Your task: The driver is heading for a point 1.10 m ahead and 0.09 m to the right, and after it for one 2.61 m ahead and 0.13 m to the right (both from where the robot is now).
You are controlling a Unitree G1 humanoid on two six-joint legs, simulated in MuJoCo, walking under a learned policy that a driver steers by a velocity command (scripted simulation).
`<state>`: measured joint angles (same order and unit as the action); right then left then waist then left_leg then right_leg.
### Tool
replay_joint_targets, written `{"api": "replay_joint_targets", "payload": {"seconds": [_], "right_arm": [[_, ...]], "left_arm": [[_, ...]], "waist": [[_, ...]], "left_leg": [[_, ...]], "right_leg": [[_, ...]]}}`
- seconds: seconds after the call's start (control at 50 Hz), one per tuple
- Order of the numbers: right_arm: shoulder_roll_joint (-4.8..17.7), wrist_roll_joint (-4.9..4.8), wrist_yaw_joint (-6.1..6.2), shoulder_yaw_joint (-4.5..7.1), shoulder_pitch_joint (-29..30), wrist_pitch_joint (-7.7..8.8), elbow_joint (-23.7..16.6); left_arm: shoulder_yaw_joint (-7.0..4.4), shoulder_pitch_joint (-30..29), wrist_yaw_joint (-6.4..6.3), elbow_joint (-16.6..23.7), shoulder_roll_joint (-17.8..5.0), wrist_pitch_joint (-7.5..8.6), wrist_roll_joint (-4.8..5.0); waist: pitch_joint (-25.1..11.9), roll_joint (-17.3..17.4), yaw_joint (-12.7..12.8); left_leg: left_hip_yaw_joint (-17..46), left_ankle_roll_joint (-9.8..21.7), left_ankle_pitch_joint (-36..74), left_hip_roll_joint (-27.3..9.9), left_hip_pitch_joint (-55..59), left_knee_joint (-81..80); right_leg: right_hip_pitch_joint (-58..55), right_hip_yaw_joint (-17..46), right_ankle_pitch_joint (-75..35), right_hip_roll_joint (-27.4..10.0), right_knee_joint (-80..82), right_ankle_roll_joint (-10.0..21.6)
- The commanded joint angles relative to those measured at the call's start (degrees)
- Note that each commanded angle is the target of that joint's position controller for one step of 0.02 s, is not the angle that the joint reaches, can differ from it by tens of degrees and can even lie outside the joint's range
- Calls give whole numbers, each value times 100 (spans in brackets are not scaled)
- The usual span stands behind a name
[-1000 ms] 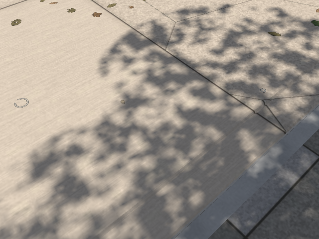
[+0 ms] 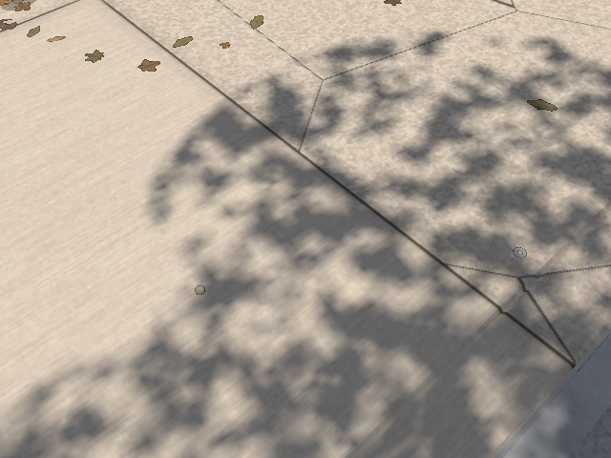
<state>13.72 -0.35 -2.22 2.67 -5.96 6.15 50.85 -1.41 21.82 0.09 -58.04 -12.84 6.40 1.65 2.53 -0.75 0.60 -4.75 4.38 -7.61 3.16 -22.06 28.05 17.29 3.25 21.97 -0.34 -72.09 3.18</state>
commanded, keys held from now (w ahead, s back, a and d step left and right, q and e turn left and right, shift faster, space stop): w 1.00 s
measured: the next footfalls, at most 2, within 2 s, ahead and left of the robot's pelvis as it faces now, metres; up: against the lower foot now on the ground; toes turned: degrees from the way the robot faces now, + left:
right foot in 0.42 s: +0.42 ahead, -0.16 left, +0.00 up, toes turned -2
left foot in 1.00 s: +0.73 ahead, +0.07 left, +0.00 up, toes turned +3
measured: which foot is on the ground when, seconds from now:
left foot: down 0.00-0.44, up 0.46-0.98, down 1.00-1.00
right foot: up 0.00-0.40, down 0.42-1.00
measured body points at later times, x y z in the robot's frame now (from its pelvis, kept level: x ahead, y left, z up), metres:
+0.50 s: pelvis +0.29 -0.07 +0.00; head +0.32 -0.08 +0.45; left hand +0.45 +0.18 -0.10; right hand +0.28 -0.34 -0.15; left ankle +0.13 +0.08 -0.65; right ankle +0.38 -0.16 -0.73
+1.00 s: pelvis +0.56 -0.04 -0.01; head +0.59 -0.03 +0.44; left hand +0.50 +0.23 -0.15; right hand +0.78 -0.27 -0.10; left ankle +0.69 +0.07 -0.73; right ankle +0.38 -0.16 -0.73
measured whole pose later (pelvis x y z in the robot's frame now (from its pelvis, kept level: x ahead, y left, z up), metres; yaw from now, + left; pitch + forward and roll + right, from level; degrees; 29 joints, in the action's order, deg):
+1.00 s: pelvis +0.56 -0.04 -0.01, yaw +0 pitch +2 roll -1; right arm 13.2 -0.9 -2.5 2.3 -0.2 5.9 49.0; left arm -3.4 24.8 -0.6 -57.9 -14.3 3.3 0.7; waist 0.7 0.6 3.4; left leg -2.2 5.2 -2.5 -1.5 -28.8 28.9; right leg -5.0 -2.9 25.5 0.4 -19.6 0.4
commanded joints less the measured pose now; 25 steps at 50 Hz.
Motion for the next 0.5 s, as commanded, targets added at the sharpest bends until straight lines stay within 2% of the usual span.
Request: {"api": "replay_joint_targets", "payload": {"seconds": [0.02,0.06,0.1,0.14,0.22,0.3,0.36,0.38,0.4,0.42,0.44,0.46,0.48,0.5], "right_arm": [[266,87,-47,5,-367,98,-6],[340,49,-33,6,-559,118,163],[562,57,37,40,-726,130,269],[695,50,127,66,-943,90,329],[853,-26,211,84,-1352,16,412],[927,-91,220,112,-1780,-63,600],[1011,-96,248,161,-1751,-155,646],[1055,-91,253,173,-1624,-186,617],[997,-67,254,147,-1504,-223,582],[790,8,258,56,-1490,-234,481],[120,32,205,-151,-2161,-133,402],[244,-47,172,-147,-2165,22,493],[816,-206,146,4,-1645,110,352],[874,-227,167,19,-1244,136,238]], "left_arm": [[-188,66,-64,435,-504,37,-1],[-177,161,-85,469,-278,-95,-30],[-203,-252,-106,679,-358,-148,-82],[-213,-812,-107,893,-417,-143,-134],[-148,-1768,-30,1166,-314,-84,-110],[-123,-2414,93,1416,-391,-55,-37],[-176,-2354,193,1524,-572,3,-33],[-235,-2026,202,1462,-689,22,-38],[-358,-1279,187,1241,-886,29,-52],[-510,-147,141,947,-1262,30,-84],[-662,606,129,792,-1894,-10,-191],[-535,671,158,780,-1486,-13,-168],[-414,172,163,856,-1136,8,-133],[-340,-391,160,997,-932,3,-128]], "waist": [[-493,111,41],[-286,306,167],[-58,317,166],[44,283,28],[106,308,-290],[233,386,-506],[147,481,-322],[-40,547,-102],[-472,506,290],[-1256,222,710],[-2144,-1180,571],[-2532,-1386,588],[-1674,-993,496],[-1127,-585,330]], "left_leg": [[1906,1050,832,-1628,1365,-1748],[1579,1102,957,-1510,923,-2023],[1349,1141,1048,-1497,768,-2200],[1215,1097,1067,-1461,918,-2256],[837,807,951,-1260,1186,-2226],[912,737,694,-1555,1933,-1962],[1014,594,1111,-1824,2456,-1527],[941,514,1832,-1786,2482,-1152],[718,381,2702,-1532,2352,-269],[433,181,2394,-1192,1559,1224],[112,-257,127,-237,-821,3616],[1012,-213,-2420,-23,-1668,4569],[1161,-76,-2153,-386,-2167,4954],[991,-21,-1597,-716,-2104,4780]], "right_leg": [[1458,238,-550,-717,-179,41],[1355,127,-598,-803,206,-21],[1719,50,-961,-902,724,-156],[2120,-15,-1577,-945,1459,-272],[1890,-276,-2688,-676,3174,-288],[1949,-304,-2544,-523,3904,-218],[1698,-316,-1933,-414,4214,21],[1186,-439,-1780,-271,4303,119],[204,-601,-1757,-70,4388,258],[-1431,-157,-1891,-471,4236,539],[-3771,2382,-1098,-1946,4575,1432],[-4057,3974,-642,-2299,5465,1622],[-3366,3218,-580,-2114,5509,1285],[-2490,2356,-1057,-1900,5597,1097]]}}
Keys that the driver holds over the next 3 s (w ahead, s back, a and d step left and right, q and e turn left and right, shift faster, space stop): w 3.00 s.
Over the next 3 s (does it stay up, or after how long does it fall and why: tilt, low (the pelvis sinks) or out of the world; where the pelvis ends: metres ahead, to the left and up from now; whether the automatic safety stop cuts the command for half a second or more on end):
stays up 1.67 -0.07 0.02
